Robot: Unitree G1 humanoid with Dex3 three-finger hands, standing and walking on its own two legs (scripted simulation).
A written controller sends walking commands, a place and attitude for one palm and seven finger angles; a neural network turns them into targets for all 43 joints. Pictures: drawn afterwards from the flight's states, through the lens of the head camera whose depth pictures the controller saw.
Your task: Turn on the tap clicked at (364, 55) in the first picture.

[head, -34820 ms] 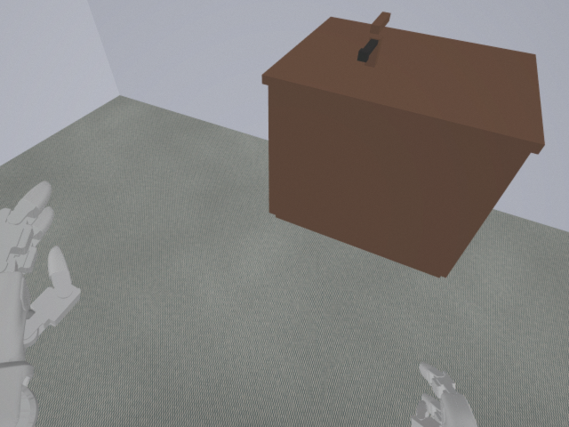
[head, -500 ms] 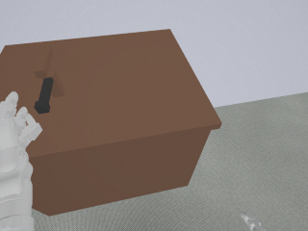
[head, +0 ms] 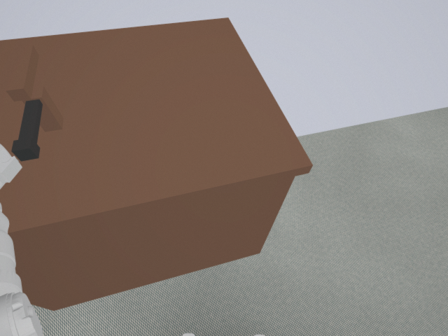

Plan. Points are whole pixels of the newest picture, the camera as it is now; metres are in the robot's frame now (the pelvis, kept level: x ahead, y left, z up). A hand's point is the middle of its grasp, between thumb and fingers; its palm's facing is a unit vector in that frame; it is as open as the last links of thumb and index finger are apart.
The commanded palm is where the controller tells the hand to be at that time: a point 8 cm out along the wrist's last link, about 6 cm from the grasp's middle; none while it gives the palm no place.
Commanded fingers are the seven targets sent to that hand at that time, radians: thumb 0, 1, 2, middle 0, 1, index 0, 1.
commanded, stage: reach beside the lever's end, fingers flat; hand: left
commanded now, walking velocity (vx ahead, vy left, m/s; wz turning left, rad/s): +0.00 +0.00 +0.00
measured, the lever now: (26, 149) +0.41 +0.35 +0.09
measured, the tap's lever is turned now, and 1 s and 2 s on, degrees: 0 4 21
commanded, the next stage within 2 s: push the lever round in 0.36 s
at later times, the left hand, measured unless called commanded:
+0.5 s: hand (12, 171) +0.36 +0.36 +0.08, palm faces +0.50 -0.86 -0.08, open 7.8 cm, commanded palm +0.32 +0.39 +0.09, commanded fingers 0.00 0.90 0.90 -0.15 -0.15 -0.15 -0.15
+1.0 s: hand (31, 167) +0.37 +0.33 +0.09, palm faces +0.51 -0.86 -0.09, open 7.7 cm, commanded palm +0.33 +0.36 +0.09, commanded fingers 0.00 0.90 0.90 -0.15 -0.15 -0.15 -0.15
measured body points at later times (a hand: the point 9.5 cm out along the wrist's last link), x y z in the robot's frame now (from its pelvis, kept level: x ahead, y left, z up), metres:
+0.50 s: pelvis +0.00 +0.02 +0.00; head +0.05 +0.03 +0.45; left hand +0.33 +0.41 +0.09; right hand +0.10 -0.25 -0.11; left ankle +0.00 +0.07 -0.71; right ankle +0.01 -0.08 -0.71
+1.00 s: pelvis +0.00 +0.01 +0.00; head +0.05 +0.01 +0.45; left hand +0.34 +0.38 +0.09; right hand +0.08 -0.26 -0.11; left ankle +0.00 +0.07 -0.71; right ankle +0.01 -0.08 -0.71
